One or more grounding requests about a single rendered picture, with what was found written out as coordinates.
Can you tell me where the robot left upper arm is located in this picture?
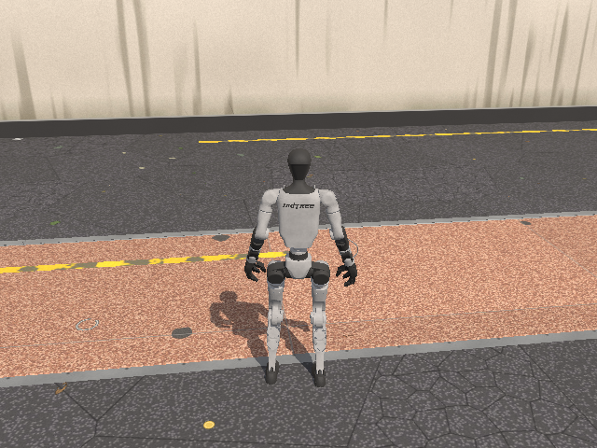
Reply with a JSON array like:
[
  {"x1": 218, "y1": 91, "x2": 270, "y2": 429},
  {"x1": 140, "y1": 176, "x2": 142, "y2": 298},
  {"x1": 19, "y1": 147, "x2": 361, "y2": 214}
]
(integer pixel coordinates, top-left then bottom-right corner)
[{"x1": 255, "y1": 189, "x2": 280, "y2": 240}]

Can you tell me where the robot left foot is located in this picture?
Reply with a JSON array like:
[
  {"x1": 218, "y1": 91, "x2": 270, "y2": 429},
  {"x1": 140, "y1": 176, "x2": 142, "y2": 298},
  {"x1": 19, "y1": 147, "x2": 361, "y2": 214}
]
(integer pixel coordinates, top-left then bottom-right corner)
[{"x1": 266, "y1": 360, "x2": 280, "y2": 385}]

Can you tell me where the robot left forearm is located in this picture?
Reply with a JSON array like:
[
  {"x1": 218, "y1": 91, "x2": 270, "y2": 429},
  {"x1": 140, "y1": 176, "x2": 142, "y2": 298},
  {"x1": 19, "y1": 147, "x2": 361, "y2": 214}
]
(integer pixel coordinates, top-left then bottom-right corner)
[{"x1": 246, "y1": 226, "x2": 264, "y2": 263}]

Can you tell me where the robot right forearm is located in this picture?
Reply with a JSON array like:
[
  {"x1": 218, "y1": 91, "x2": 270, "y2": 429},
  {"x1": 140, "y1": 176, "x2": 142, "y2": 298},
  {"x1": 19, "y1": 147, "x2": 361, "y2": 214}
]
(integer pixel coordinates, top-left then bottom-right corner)
[{"x1": 335, "y1": 226, "x2": 354, "y2": 267}]

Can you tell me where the right robot shin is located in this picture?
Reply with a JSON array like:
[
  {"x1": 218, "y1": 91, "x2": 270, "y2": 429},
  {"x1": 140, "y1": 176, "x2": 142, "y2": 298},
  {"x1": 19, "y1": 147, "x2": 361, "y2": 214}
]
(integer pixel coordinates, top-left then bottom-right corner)
[{"x1": 312, "y1": 311, "x2": 326, "y2": 374}]

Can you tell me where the right robot hand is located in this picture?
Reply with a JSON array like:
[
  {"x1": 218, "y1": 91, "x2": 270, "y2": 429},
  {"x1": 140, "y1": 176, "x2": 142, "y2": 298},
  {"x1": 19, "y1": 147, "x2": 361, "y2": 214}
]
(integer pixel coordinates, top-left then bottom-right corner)
[{"x1": 336, "y1": 263, "x2": 357, "y2": 287}]

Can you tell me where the robot right upper arm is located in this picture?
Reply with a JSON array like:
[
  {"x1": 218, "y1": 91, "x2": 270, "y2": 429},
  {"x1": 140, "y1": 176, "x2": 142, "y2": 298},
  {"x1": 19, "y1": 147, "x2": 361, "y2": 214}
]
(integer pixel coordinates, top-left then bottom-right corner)
[{"x1": 318, "y1": 189, "x2": 344, "y2": 241}]

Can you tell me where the left robot hand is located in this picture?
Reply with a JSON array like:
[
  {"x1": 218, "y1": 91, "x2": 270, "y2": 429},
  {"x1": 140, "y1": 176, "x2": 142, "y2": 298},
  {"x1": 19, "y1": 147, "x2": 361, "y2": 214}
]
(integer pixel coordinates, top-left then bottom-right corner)
[{"x1": 244, "y1": 261, "x2": 266, "y2": 282}]

